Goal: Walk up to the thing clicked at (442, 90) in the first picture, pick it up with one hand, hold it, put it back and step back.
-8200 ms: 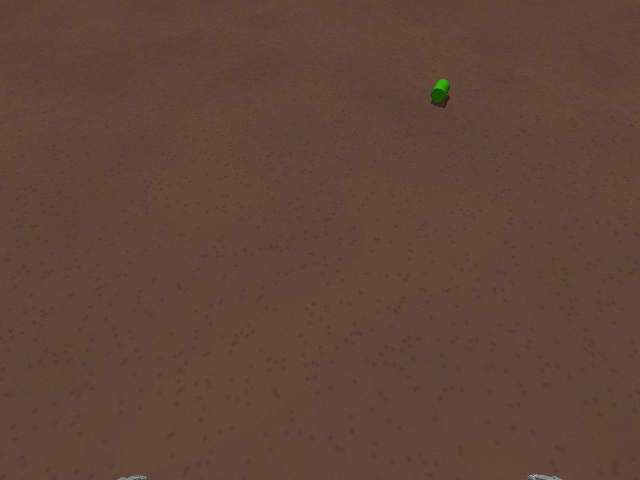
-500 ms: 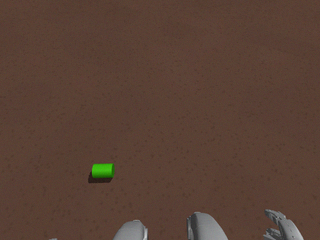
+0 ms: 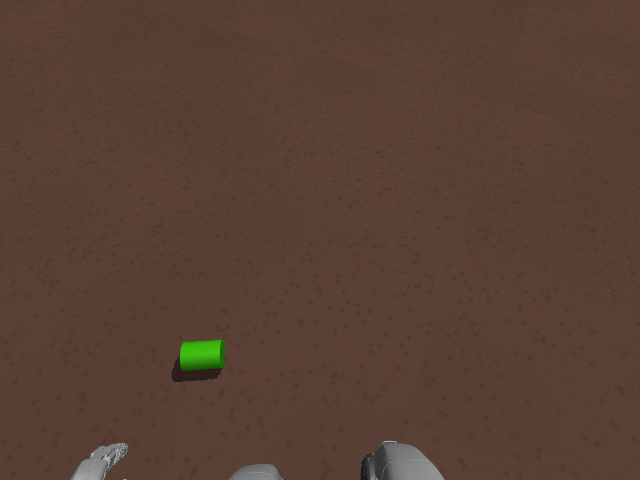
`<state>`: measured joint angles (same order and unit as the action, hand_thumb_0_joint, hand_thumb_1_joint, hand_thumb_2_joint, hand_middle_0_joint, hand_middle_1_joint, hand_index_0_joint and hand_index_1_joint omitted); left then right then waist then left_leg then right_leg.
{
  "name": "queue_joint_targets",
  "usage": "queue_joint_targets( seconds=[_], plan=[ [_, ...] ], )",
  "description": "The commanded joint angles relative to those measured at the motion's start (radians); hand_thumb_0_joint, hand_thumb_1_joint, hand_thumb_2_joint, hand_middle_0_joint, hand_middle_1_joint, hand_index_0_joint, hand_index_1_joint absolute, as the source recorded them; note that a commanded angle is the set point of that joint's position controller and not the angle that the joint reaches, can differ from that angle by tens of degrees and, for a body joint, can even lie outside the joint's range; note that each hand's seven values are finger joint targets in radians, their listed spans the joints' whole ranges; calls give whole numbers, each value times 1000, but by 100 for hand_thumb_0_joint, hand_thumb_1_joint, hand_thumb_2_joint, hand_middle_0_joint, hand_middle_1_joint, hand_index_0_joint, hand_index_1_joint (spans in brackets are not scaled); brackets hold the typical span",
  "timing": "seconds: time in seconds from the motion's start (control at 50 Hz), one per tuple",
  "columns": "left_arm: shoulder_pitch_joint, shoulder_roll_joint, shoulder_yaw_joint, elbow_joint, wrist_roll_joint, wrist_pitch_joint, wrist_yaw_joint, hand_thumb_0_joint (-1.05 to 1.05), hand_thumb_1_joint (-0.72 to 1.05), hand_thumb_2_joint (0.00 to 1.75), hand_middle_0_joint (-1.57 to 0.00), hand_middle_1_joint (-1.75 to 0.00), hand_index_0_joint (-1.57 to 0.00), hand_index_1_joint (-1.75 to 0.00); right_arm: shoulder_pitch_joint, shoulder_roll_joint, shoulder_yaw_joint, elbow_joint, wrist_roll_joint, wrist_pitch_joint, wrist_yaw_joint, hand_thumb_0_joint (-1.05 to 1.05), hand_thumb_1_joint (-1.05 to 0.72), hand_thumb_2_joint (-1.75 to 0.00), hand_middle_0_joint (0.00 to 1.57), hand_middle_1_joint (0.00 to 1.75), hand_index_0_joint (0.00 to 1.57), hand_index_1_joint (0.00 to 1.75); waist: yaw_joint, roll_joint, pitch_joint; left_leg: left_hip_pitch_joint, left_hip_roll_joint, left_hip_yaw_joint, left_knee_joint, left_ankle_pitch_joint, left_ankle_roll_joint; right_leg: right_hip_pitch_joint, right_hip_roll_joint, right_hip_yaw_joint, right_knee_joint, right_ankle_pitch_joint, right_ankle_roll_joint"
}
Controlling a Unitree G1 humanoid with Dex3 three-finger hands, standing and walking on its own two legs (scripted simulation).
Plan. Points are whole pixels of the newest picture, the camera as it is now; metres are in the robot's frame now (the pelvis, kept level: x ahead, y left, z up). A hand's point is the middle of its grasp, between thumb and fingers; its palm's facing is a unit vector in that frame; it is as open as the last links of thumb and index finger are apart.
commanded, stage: walk up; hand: left
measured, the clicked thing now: (203, 355) +0.49 +0.36 -0.71
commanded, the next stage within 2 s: none
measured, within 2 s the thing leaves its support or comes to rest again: neither
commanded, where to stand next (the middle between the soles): +0.13 +0.03 m, yaw +1 degrees
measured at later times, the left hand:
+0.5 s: hand out of the picture +0.07 +0.23 -0.14, palm faces +0.01 -0.94 -0.33, open 7.4 cm
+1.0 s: hand (165, 479) +0.12 +0.22 -0.13, palm faces -0.03 -0.94 -0.33, open 7.4 cm
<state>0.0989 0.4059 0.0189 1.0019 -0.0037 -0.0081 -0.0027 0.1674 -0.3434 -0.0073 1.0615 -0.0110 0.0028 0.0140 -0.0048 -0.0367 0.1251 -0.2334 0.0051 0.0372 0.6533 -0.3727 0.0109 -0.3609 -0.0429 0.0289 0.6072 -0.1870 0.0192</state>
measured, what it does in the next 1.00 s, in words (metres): stands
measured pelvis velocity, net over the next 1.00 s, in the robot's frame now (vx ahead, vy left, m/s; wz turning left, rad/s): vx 0.02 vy -0.03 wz -0.02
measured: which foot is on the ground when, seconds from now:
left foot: down 0.00-1.00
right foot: down 0.00-1.00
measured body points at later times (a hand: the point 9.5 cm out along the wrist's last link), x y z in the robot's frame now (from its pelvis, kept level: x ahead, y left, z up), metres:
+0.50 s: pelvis +0.02 -0.02 +0.02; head +0.03 -0.03 +0.47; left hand +0.07 +0.28 -0.11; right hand +0.13 -0.33 -0.11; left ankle -0.01 +0.11 -0.72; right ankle +0.08 -0.15 -0.72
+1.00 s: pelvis +0.02 -0.03 +0.02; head +0.04 -0.03 +0.47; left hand +0.13 +0.27 -0.11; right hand +0.07 -0.33 -0.12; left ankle -0.01 +0.11 -0.72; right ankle +0.08 -0.15 -0.72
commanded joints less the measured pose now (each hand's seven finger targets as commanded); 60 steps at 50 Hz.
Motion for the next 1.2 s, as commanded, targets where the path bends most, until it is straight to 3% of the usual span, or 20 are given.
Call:
queue_joint_targets(
  seconds=[0.0, 0.04, 0.1, 0.2, 0.28, 0.32, 0.5, 0.62, 0.82, 0.88, 1.0, 1.12, 1.18],
  plan=[
    [-44, 170, 33, -22, -8, -20, 10, 0, 90, 90, -20, -30, -20, -30, -93, -247, -51, -60, 6, -43, -21, 0, -90, -90, 20, 30, 20, 30, 18, 112, -165, -59, 131, -153, -266, 171, 40, 204, -55, 37, -83, 114, -64],
    [-51, 159, 24, -1, -6, -10, 5, 0, 90, 90, -20, -30, -20, -30, -133, -256, -57, -49, -1, -36, -20, 0, -90, -90, 20, 30, 20, 30, 28, 128, -116, -56, 150, -166, -325, 58, 45, 166, -29, 22, -116, -4, -48],
    [-54, 165, 25, 35, -4, -7, 0, 0, 90, 90, -20, -30, -20, -30, -138, -248, -55, -31, -3, -31, -18, 0, -90, -90, 20, 30, 20, 30, 27, 102, -82, -88, 144, -166, -370, -44, 39, 196, -31, 40, -170, -37, -46],
    [-44, 167, 24, 76, 1, -15, 0, 0, 90, 90, -20, -30, -20, -30, -145, -229, -50, -6, 1, -30, -17, 0, -90, -90, 20, 30, 20, 30, 26, 62, -95, -8, 119, -116, -366, 21, 26, 195, -60, 67, -233, 27, -40],
    [-54, 164, 23, 96, 4, -25, 3, 0, 90, 90, -20, -30, -20, -30, -134, -229, -54, 11, 8, -30, -17, 0, -90, -90, 20, 30, 20, 30, 6, 34, -135, 90, 114, -85, -334, 167, 21, 183, -81, 78, -258, 130, -43],
    [-61, 163, 23, 97, 7, -29, 5, 0, 90, 90, -20, -30, -20, -30, -132, -227, -55, 12, 10, -27, -17, 0, -90, -90, 20, 30, 20, 30, -3, 22, -150, 113, 112, -76, -325, 192, 21, 184, -91, 86, -274, 155, -42],
    [-65, 152, 31, 112, 8, -29, 8, 0, 90, 90, -20, -30, -20, -30, -145, -215, -55, 27, 8, -18, -14, 0, -90, -90, 20, 30, 20, 30, 1, 5, -158, 149, 113, -72, -353, 204, 10, 174, -97, 100, -320, 95, -32],
    [-70, 150, 37, 107, 13, -30, 9, 0, 90, 90, -20, -30, -20, -30, -140, -214, -54, 32, 6, -19, -14, 0, -90, -90, 20, 30, 20, 30, 2, -3, -176, 150, 117, -65, -367, 231, 6, 211, -100, 100, -319, 146, -32],
    [-82, 148, 44, 87, 12, -22, 7, 0, 90, 90, -20, -30, -20, -30, -109, -213, -51, 31, 3, -24, -15, 0, -90, -90, 20, 30, 20, 30, 4, 15, -153, 128, 121, -62, -380, 210, 5, 215, -91, 101, -316, 104, -34],
    [-85, 140, 43, 84, 12, -20, 7, 0, 90, 90, -20, -30, -20, -30, -106, -219, -52, 30, 2, -28, -17, 0, -90, -90, 20, 30, 20, 30, 5, 28, -171, 118, 132, -68, -388, 233, 9, 245, -82, 84, -290, 155, -37],
    [-94, 145, 43, 77, 11, -15, 5, 0, 90, 90, -20, -30, -20, -30, -96, -220, -51, 24, 1, -28, -17, 0, -90, -90, 20, 30, 20, 30, 4, 27, -145, 97, 127, -70, -394, 194, 11, 228, -75, 94, -290, 113, -37],
    [-89, 137, 41, 74, 12, -16, 5, 0, 90, 90, -20, -30, -20, -30, -88, -225, -55, 17, 1, -30, -19, 0, -90, -90, 20, 30, 20, 30, -1, 36, -171, 122, 136, -64, -390, 230, 12, 244, -75, 80, -266, 189, -39],
    [-86, 138, 39, 72, 10, -17, 6, 0, 90, 90, -20, -30, -20, -30, -85, -220, -53, 14, 2, -26, -19, 0, -90, -90, 20, 30, 20, 30, 0, 28, -154, 129, 127, -57, -377, 226, 12, 223, -76, 92, -280, 167, -38]
  ],
)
